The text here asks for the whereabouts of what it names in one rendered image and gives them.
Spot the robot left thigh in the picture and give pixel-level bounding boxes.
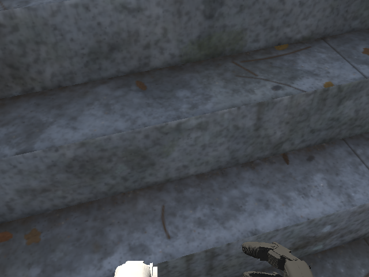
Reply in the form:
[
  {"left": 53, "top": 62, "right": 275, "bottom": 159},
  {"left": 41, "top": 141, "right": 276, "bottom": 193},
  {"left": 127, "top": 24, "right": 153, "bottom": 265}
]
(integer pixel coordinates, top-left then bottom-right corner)
[{"left": 115, "top": 261, "right": 158, "bottom": 277}]

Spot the right robot hand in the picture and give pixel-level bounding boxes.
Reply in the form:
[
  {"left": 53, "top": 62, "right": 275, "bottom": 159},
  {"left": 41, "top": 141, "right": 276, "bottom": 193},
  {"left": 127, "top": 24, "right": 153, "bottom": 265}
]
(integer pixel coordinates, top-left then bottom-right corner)
[{"left": 242, "top": 242, "right": 314, "bottom": 277}]

